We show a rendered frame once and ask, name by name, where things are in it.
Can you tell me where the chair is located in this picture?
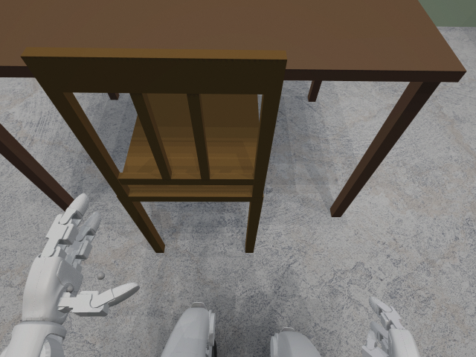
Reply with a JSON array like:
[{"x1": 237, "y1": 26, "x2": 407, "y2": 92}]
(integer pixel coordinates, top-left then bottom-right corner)
[{"x1": 20, "y1": 47, "x2": 287, "y2": 253}]

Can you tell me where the robot right hand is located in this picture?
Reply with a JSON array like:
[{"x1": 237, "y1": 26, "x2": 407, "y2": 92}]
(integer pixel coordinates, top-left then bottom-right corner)
[{"x1": 361, "y1": 297, "x2": 420, "y2": 357}]

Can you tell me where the left robot thigh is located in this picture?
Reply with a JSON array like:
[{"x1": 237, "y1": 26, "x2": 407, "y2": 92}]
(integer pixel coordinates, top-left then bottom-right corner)
[{"x1": 161, "y1": 307, "x2": 216, "y2": 357}]

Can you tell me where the right robot thigh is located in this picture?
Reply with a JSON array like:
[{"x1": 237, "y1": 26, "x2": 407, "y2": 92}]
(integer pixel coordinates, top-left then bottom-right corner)
[{"x1": 270, "y1": 331, "x2": 321, "y2": 357}]

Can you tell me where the table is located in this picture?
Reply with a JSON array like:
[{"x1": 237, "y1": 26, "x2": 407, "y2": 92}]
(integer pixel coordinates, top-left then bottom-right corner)
[{"x1": 0, "y1": 0, "x2": 467, "y2": 217}]

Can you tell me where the robot left hand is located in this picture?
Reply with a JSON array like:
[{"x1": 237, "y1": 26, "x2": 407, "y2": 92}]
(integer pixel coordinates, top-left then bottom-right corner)
[{"x1": 22, "y1": 193, "x2": 140, "y2": 325}]

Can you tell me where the robot thigh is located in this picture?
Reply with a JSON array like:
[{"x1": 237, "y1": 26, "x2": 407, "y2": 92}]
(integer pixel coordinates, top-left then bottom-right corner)
[
  {"x1": 270, "y1": 331, "x2": 321, "y2": 357},
  {"x1": 161, "y1": 307, "x2": 216, "y2": 357}
]

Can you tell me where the left robot forearm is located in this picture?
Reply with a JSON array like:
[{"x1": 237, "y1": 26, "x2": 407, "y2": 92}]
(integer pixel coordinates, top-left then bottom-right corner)
[{"x1": 0, "y1": 321, "x2": 67, "y2": 357}]

